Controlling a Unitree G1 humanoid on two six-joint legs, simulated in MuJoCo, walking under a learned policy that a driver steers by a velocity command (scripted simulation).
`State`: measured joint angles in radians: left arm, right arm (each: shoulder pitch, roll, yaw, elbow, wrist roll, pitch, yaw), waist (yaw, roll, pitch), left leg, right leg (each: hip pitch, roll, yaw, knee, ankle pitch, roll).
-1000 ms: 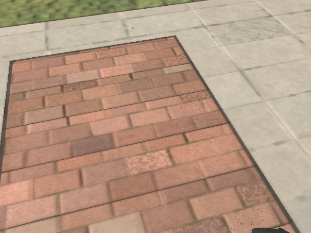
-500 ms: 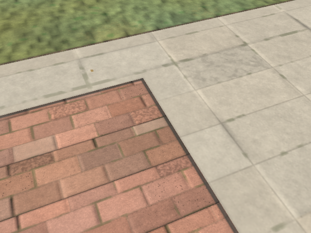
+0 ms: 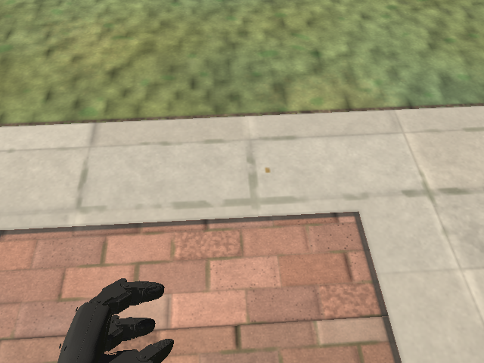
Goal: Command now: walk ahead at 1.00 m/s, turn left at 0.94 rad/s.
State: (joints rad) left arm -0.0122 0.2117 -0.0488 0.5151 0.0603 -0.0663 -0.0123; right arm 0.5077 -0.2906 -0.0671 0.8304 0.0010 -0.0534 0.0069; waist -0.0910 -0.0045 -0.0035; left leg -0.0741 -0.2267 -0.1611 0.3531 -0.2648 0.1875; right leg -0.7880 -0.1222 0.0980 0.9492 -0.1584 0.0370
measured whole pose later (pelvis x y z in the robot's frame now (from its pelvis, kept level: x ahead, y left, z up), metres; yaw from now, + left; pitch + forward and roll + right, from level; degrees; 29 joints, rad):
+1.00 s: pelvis +0.82 +0.14 -0.02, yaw +12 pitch +0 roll +2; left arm 0.18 0.31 0.08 0.68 -0.01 -0.02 -0.04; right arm 0.16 -0.28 -0.06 0.77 0.03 -0.04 -0.05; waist -0.01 -0.01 0.05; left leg -0.07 0.05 0.27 0.68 -0.48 0.00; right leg -0.55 0.00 -0.09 0.61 0.01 -0.08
